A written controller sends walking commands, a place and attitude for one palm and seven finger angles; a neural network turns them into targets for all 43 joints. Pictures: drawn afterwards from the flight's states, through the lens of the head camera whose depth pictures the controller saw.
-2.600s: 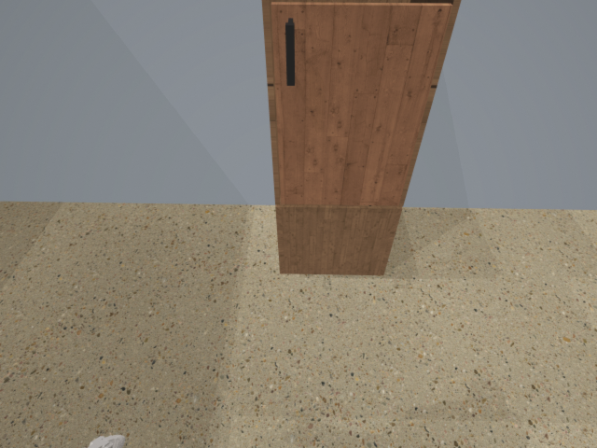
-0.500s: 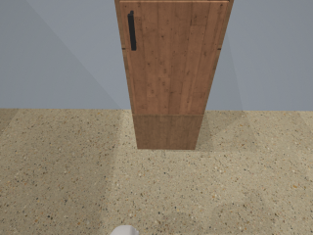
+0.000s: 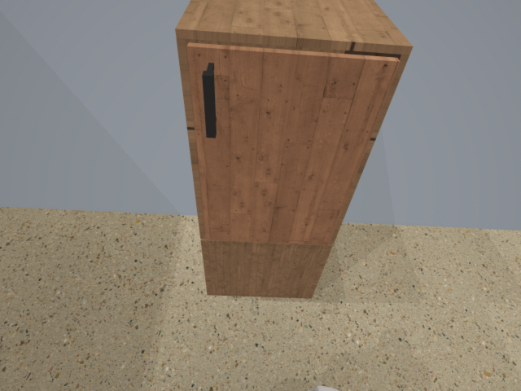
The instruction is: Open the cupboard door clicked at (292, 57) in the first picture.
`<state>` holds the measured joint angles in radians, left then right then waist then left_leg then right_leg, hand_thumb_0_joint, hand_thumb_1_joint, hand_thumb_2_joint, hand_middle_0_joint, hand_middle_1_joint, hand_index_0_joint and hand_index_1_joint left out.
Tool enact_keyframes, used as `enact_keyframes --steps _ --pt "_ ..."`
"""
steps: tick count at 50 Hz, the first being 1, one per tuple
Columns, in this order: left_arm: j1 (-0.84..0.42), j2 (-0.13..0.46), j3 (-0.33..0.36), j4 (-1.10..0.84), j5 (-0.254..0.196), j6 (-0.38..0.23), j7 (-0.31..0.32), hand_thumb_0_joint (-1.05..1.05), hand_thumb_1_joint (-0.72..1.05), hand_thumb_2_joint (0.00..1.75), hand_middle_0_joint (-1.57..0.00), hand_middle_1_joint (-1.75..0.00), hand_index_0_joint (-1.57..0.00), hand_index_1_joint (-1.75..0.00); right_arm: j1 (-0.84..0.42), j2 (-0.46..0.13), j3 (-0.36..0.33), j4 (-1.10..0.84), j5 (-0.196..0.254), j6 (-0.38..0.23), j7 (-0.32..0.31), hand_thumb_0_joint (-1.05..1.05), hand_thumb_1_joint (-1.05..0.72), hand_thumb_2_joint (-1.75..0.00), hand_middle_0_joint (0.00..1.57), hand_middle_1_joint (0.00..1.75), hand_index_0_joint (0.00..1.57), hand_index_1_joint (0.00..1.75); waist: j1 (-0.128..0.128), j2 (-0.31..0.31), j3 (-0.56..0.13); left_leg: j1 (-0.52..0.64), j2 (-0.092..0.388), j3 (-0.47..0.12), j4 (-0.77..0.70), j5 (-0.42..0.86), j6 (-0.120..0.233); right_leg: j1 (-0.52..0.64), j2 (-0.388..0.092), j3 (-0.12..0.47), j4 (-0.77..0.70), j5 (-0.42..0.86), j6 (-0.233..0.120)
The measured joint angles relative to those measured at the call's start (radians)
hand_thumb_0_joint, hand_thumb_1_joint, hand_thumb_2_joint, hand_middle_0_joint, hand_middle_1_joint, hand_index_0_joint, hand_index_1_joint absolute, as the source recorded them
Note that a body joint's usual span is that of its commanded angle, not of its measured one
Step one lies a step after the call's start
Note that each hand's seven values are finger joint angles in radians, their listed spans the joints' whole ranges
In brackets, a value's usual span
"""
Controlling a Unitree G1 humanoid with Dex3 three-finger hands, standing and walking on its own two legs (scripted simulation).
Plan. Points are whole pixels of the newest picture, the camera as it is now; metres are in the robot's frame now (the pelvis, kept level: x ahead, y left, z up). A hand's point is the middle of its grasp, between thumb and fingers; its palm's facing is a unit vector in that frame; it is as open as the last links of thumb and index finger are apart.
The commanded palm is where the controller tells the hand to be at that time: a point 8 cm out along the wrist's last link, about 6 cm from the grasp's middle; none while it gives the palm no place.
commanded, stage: come to a stop and stand still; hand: left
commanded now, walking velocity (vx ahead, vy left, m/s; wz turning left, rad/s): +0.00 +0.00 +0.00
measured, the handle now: (211, 101) +0.59 +0.16 +0.15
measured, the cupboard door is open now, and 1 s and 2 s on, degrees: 0 0 0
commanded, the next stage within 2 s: look again from close up in 1.54 s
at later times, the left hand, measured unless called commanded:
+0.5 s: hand out of the picture +0.10 +0.16 -0.19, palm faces +0.11 -0.97 -0.22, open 7.3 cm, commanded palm none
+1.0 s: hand out of the picture -0.04 +0.18 -0.17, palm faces +0.07 -0.98 -0.19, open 7.4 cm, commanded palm none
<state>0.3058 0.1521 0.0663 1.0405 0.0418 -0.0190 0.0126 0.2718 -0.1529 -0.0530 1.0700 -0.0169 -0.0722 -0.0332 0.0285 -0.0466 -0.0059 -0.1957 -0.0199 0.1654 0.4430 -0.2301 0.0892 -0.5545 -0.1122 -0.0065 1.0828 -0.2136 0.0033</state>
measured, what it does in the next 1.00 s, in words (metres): steps on the spot: right foot, then left foot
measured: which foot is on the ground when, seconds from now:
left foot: down 0.00-0.22, up 0.24-0.52, down 0.54-1.00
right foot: up 0.00-0.18, down 0.20-0.54, up 0.56-0.86, down 0.88-1.00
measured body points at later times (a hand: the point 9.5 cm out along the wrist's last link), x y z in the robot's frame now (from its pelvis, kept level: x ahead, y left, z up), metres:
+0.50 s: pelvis +0.04 -0.02 -0.02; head +0.07 -0.02 +0.43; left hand +0.10 +0.21 -0.17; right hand +0.09 -0.26 -0.17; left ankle +0.01 +0.09 -0.71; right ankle +0.14 -0.17 -0.74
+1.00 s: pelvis -0.01 +0.02 +0.00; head -0.02 +0.01 +0.45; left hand -0.04 +0.23 -0.15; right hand +0.00 -0.21 -0.16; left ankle +0.02 +0.09 -0.74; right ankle -0.04 -0.10 -0.74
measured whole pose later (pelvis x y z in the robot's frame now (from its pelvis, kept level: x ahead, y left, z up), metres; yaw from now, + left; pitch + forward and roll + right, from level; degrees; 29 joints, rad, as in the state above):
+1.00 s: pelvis -0.01 +0.02 +0.00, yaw +1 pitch -2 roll +0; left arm 0.32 0.12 0.01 1.12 0.01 0.01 0.04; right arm 0.27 -0.16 -0.03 1.10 -0.01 0.00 -0.04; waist 0.00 0.02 0.01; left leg -0.21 -0.03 0.10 0.41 -0.17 0.06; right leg -0.12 -0.01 -0.03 0.43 -0.27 -0.01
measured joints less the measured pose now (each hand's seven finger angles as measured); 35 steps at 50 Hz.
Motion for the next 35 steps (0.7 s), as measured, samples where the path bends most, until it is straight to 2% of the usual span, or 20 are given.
enact_keyframes --steps 5,8,10,11,14,17,20,23,25,27,28,30,31,35 --pt "-0.051 0.028 -0.001 -0.006 -0.010 0.018 -0.007 0.02 0.94 0.90 -0.20 -0.30 -0.20 -0.30 0.056 0.018 0.011 0.018 -0.004 0.013 0.004 -0.01 -0.93 -0.89 0.20 0.30 0.19 0.29 -0.031 0.009 0.016 0.060 0.011 -0.014 -0.035 -0.023 -0.025 0.028 -0.016 -0.017 -0.249 0.047 0.022" --pt "-0.077 0.029 -0.011 -0.005 -0.015 0.022 -0.001 0.01 0.94 0.90 -0.20 -0.30 -0.20 -0.30 0.073 0.034 0.019 0.031 -0.006 0.028 0.001 0.00 -0.92 -0.89 0.20 0.30 0.19 0.29 -0.049 0.018 0.044 0.069 0.023 -0.026 0.003 -0.063 -0.049 0.112 0.006 -0.033 -0.412 0.059 0.022" --pt "-0.078 0.030 -0.018 -0.009 -0.016 0.015 0.002 0.01 0.93 0.90 -0.20 -0.30 -0.20 -0.30 0.088 0.047 0.021 0.041 -0.003 0.041 0.002 0.00 -0.92 -0.89 0.20 0.30 0.20 0.29 -0.048 0.011 0.051 0.062 0.024 -0.024 0.058 -0.109 -0.067 0.186 0.014 -0.043 -0.528 0.131 0.020" --pt "-0.081 0.022 -0.020 -0.006 -0.015 0.011 0.006 0.01 0.93 0.90 -0.20 -0.30 -0.20 -0.30 0.087 0.046 0.019 0.045 0.001 0.049 0.004 0.00 -0.92 -0.89 0.20 0.30 0.20 0.29 -0.044 0.021 0.053 0.047 0.034 -0.022 0.098 -0.137 -0.077 0.195 0.022 -0.046 -0.537 0.090 0.016" --pt "-0.112 -0.003 -0.027 -0.006 -0.015 0.010 0.015 0.01 0.94 0.90 -0.20 -0.30 -0.20 -0.30 0.064 0.031 0.003 0.036 0.009 0.077 0.001 0.01 -0.91 -0.89 0.20 0.30 0.20 0.29 -0.062 0.076 0.084 -0.036 0.047 -0.076 0.264 -0.258 -0.090 0.185 0.039 -0.080 -0.500 0.018 0.003" --pt "-0.143 -0.012 -0.023 -0.023 -0.013 0.014 0.024 0.01 0.94 0.90 -0.20 -0.30 -0.21 -0.30 0.028 0.019 -0.007 0.022 0.010 0.105 -0.001 0.01 -0.91 -0.89 0.20 0.30 0.20 0.29 -0.048 0.080 0.111 -0.139 0.022 -0.112 0.500 -0.335 -0.101 0.185 0.026 -0.093 -0.503 0.026 -0.001" --pt "-0.158 -0.014 -0.018 -0.040 -0.010 0.027 0.031 0.01 0.93 0.90 -0.20 -0.30 -0.21 -0.30 -0.014 0.000 -0.017 -0.001 0.007 0.126 0.004 0.01 -0.91 -0.89 0.20 0.30 0.20 0.29 -0.033 0.073 0.118 -0.202 0.013 -0.133 0.603 -0.322 -0.112 0.184 0.015 -0.099 -0.521 0.047 0.004" --pt "-0.157 -0.005 -0.012 -0.050 -0.005 0.042 0.031 0.01 0.93 0.90 -0.21 -0.30 -0.21 -0.30 -0.052 -0.018 -0.024 -0.032 0.004 0.128 0.010 0.01 -0.91 -0.89 0.20 0.30 0.19 0.29 -0.024 0.058 0.106 -0.203 0.024 -0.136 0.547 -0.290 -0.117 0.172 0.004 -0.096 -0.529 0.068 0.017" --pt "-0.150 0.007 -0.007 -0.053 -0.002 0.052 0.027 0.01 0.92 0.90 -0.21 -0.30 -0.21 -0.30 -0.067 -0.024 -0.025 -0.053 0.003 0.118 0.013 0.01 -0.91 -0.89 0.20 0.30 0.19 0.29 -0.019 0.042 0.091 -0.166 0.033 -0.130 0.439 -0.250 -0.114 0.157 -0.003 -0.089 -0.521 0.076 0.028" --pt "-0.135 0.020 -0.002 -0.057 -0.005 0.064 0.023 0.01 0.92 0.90 -0.21 -0.30 -0.21 -0.30 -0.066 -0.029 -0.022 -0.075 0.003 0.100 0.016 0.01 -0.91 -0.89 0.20 0.30 0.19 0.29 -0.019 0.028 0.069 -0.093 0.041 -0.124 0.258 -0.165 -0.110 0.131 -0.007 -0.080 -0.485 0.070 0.040" --pt "-0.132 0.029 0.002 -0.054 -0.011 0.072 0.020 0.01 0.91 0.90 -0.21 -0.30 -0.21 -0.30 -0.067 -0.025 -0.022 -0.078 0.001 0.091 0.015 0.01 -0.91 -0.89 0.19 0.30 0.19 0.29 -0.020 0.012 0.064 -0.088 0.032 -0.118 0.240 -0.148 -0.097 0.112 -0.013 -0.066 -0.444 0.027 0.039" --pt "-0.119 0.044 0.010 -0.045 -0.018 0.092 0.018 0.01 0.91 0.90 -0.20 -0.30 -0.21 -0.30 -0.059 -0.012 -0.013 -0.086 -0.009 0.092 0.014 0.01 -0.91 -0.89 0.19 0.30 0.19 0.29 -0.019 -0.010 0.052 -0.088 0.023 -0.104 0.250 -0.145 -0.064 0.084 0.018 -0.009 -0.337 -0.132 0.027" --pt "-0.110 0.048 0.013 -0.040 -0.017 0.099 0.018 0.01 0.91 0.90 -0.20 -0.30 -0.20 -0.30 -0.050 -0.005 -0.007 -0.087 -0.013 0.094 0.012 0.01 -0.91 -0.89 0.19 0.30 0.19 0.29 -0.019 -0.012 0.039 -0.083 0.023 -0.102 0.233 -0.136 -0.052 0.071 0.040 0.012 -0.274 -0.166 0.021" --pt "-0.071 0.057 0.015 -0.027 -0.012 0.093 0.010 0.01 0.91 0.90 -0.20 -0.30 -0.20 -0.30 -0.025 0.015 0.015 -0.075 -0.014 0.095 0.002 0.01 -0.91 -0.89 0.20 0.30 0.19 0.29 -0.012 -0.012 0.004 -0.054 0.010 -0.098 0.109 -0.057 -0.036 0.067 0.091 0.042 -0.074 -0.140 0.018"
